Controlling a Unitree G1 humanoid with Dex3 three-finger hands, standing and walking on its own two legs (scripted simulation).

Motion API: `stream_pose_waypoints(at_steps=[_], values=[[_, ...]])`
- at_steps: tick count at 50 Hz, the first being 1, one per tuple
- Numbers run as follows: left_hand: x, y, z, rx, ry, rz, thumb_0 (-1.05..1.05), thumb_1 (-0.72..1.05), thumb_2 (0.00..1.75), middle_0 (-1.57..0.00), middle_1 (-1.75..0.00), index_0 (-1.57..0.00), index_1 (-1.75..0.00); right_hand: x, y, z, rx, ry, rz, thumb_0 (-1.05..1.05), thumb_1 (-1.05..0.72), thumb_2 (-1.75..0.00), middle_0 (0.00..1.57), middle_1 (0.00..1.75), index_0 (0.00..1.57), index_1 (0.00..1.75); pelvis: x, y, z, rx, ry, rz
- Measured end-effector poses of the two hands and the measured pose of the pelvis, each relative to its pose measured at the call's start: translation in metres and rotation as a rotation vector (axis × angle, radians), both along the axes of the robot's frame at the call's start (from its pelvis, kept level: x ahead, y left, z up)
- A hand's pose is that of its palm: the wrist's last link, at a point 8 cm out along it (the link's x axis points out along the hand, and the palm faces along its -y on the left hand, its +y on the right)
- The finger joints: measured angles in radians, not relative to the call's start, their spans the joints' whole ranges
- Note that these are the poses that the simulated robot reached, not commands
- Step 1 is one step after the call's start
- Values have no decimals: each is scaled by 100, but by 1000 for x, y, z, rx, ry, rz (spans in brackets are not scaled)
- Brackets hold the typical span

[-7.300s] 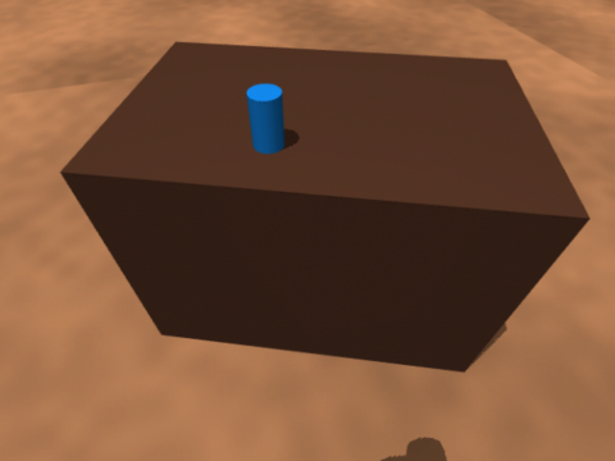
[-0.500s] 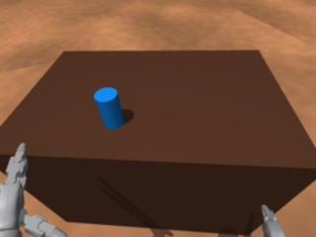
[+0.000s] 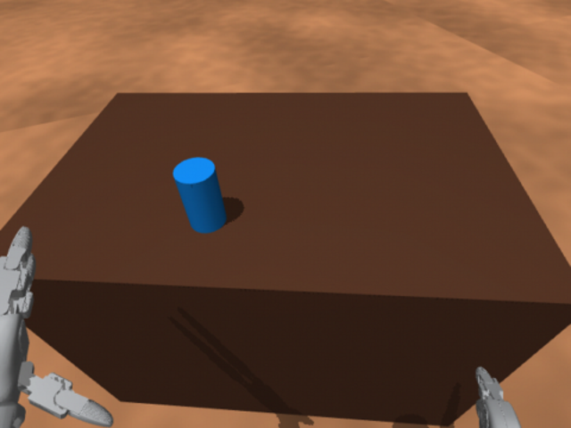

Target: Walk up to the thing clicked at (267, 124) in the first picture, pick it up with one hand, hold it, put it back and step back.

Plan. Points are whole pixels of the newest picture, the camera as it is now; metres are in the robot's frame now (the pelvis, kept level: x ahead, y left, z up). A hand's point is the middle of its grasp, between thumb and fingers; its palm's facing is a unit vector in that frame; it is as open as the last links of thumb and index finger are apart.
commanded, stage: rise first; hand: left
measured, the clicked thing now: (201, 196) +0.50 +0.20 +0.04
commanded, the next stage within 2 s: go down in 0.10 s
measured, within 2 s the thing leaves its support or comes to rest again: neither
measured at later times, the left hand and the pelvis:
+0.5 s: hand (45, 298) +0.22 +0.28 +0.15, palm faces +0.38 -0.86 -0.34, open 17.7 cm; pelvis +0.00 +0.00 -0.01, yaw +1 degrees
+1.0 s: hand (46, 236) +0.30 +0.33 +0.15, palm faces +0.20 -0.98 -0.10, open 17.5 cm; pelvis +0.01 +0.01 +0.00, yaw +0 degrees
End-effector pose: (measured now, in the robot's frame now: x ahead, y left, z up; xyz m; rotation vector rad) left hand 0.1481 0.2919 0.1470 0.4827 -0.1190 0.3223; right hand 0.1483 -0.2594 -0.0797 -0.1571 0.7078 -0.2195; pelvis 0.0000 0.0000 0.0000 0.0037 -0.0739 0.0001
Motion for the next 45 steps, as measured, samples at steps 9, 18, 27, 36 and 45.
stream_pose_waypoints(at_steps=[9,18,27,36,45], values=[[-2,2,11,25,-40,1,-1,-60,6,-7,-5,-5,-7,-1,3,-1,7,-6,6,-1,49,-6,6,6,5,5,-2,0,0,0,-1,2],[1,9,14,3,-112,-5,-1,-61,6,-7,-6,-6,-8,0,8,-6,9,17,31,-1,49,-6,6,6,5,5,-4,0,-3,-2,13,10],[40,39,19,-87,-129,-14,-1,-61,5,-6,-6,-6,-6,5,13,-10,6,27,13,-1,50,-6,6,6,5,5,-5,-1,-6,-3,23,21],[96,65,21,-244,-22,-104,-1,-59,7,-5,-5,-5,-6,2,20,-7,4,10,6,-1,50,-6,6,6,5,5,-2,1,-4,-5,49,10],[120,82,13,-359,36,-130,-1,-55,8,-4,-3,-3,-4,-4,10,-1,-46,4,-10,-1,51,-6,6,6,5,5,4,5,-3,-5,76,-2]])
